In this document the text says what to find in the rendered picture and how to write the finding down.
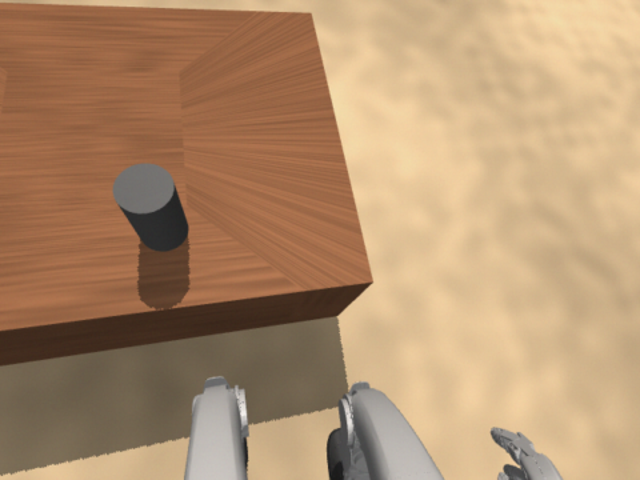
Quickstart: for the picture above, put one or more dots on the right robot hand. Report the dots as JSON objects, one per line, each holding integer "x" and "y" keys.
{"x": 534, "y": 466}

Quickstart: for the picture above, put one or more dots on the can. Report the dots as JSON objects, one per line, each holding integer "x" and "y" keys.
{"x": 147, "y": 195}

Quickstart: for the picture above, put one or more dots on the right robot foot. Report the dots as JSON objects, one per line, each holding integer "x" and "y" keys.
{"x": 335, "y": 466}

